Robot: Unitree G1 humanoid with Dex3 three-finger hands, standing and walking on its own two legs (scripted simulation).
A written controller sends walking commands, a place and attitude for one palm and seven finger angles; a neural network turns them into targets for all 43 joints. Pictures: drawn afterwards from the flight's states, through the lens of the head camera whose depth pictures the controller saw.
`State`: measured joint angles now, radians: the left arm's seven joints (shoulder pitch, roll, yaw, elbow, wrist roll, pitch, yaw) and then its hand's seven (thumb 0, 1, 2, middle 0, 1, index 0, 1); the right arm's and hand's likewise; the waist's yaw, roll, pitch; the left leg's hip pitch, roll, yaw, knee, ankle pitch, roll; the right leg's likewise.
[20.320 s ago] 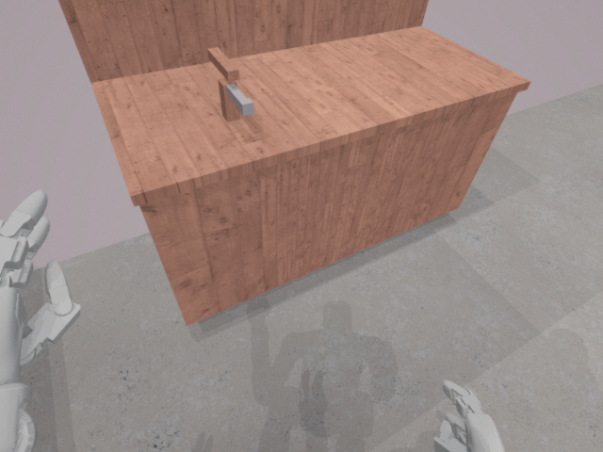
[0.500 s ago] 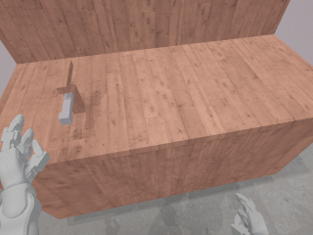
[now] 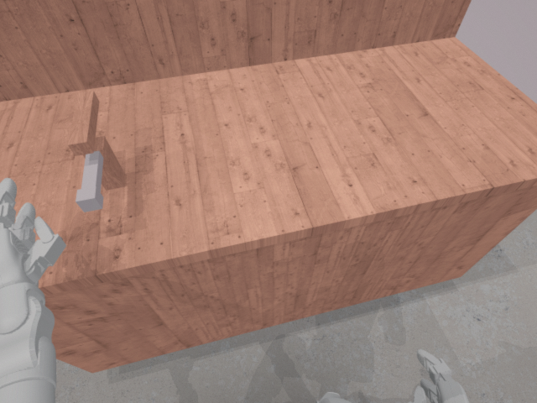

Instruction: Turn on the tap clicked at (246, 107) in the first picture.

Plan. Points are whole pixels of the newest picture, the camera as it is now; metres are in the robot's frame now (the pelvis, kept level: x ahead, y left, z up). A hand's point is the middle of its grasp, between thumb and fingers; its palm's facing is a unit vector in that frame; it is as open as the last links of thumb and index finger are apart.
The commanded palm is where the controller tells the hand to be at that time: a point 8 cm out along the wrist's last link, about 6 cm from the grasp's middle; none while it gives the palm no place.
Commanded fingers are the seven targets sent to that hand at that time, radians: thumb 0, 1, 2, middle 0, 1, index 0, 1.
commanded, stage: reach beside the lever's end, fingers flat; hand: left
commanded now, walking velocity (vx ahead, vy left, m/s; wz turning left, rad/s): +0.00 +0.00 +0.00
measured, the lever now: (90, 199) +0.39 +0.32 +0.07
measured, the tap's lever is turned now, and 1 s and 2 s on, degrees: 0 0 9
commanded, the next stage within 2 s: push the lever round in 0.68 s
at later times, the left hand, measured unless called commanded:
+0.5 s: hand (67, 221) +0.35 +0.34 +0.06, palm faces +0.53 -0.85 -0.10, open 7.8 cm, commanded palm +0.30 +0.38 +0.06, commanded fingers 0.00 0.90 0.90 -0.15 -0.15 -0.15 -0.15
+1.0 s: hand (71, 226) +0.34 +0.33 +0.06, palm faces +0.54 -0.84 -0.09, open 7.8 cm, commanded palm +0.30 +0.36 +0.07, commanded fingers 0.00 0.90 0.90 -0.15 -0.15 -0.15 -0.15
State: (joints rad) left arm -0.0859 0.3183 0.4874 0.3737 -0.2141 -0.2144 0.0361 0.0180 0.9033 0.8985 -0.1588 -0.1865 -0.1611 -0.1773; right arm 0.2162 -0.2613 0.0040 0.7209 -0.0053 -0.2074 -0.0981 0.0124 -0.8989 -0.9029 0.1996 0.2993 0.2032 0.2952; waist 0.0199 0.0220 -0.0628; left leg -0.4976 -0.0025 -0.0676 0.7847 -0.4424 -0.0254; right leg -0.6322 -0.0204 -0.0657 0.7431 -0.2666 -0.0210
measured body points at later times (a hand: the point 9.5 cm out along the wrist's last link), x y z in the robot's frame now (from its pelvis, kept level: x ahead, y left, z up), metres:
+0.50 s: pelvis +0.01 +0.02 -0.01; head +0.08 +0.02 +0.44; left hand +0.32 +0.38 +0.06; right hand +0.11 -0.25 -0.12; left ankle -0.03 +0.14 -0.71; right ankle +0.06 -0.11 -0.71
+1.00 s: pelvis +0.01 +0.01 -0.01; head +0.08 +0.02 +0.44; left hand +0.31 +0.37 +0.06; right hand +0.15 -0.24 -0.11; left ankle -0.03 +0.14 -0.71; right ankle +0.06 -0.11 -0.71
